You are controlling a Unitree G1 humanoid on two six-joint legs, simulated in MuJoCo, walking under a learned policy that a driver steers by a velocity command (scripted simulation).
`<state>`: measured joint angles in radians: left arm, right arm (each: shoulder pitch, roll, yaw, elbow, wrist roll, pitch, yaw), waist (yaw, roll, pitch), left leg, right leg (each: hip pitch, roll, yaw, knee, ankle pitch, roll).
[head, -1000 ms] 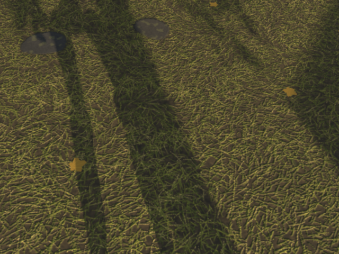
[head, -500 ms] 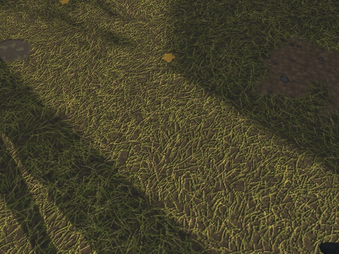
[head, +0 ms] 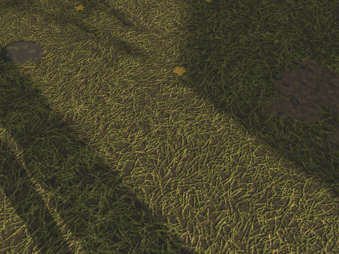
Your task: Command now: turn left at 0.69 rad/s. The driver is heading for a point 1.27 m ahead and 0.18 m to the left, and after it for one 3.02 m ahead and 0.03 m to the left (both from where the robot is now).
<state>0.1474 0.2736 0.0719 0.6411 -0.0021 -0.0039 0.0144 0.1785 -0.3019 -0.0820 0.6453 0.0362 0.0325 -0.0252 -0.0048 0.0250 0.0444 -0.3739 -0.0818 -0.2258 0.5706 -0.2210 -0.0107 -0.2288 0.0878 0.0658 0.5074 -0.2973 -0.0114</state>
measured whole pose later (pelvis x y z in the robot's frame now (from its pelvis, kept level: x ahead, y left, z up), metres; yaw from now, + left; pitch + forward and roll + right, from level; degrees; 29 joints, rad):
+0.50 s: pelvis +0.00 +0.05 -0.01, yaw +25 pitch +2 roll +0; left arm 0.17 0.33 0.10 0.71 -0.01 -0.01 -0.01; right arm 0.13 -0.31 -0.08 0.57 0.02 0.04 0.01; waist 0.02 -0.03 0.09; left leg -0.38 -0.01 0.04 0.62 -0.29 0.06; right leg -0.41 -0.08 -0.07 1.09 -0.56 0.05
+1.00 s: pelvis +0.24 +0.09 -0.03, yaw +9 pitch +2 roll +1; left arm 0.18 0.29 0.06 0.71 0.03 0.03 -0.09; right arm 0.42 -0.29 -0.06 0.85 -0.05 -0.07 -0.02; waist -0.02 0.01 0.00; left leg 0.27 0.06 0.35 0.21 -0.47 -0.10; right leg -0.68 -0.07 -0.13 0.82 -0.22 -0.14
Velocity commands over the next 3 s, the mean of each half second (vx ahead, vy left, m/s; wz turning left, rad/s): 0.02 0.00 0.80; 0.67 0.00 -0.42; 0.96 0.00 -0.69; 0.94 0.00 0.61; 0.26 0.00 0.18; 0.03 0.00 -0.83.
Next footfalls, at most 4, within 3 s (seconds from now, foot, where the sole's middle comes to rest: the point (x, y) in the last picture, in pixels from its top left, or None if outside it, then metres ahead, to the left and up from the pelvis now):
0.42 left None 0.02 0.17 -0.77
1.04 right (169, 253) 0.45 0.03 -0.77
1.48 left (148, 146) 0.94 0.13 -0.77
1.92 right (197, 90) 1.30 -0.12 -0.77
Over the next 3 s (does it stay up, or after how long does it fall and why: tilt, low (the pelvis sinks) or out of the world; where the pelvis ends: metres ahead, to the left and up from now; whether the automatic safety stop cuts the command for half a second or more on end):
stays up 1.47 -0.01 0.01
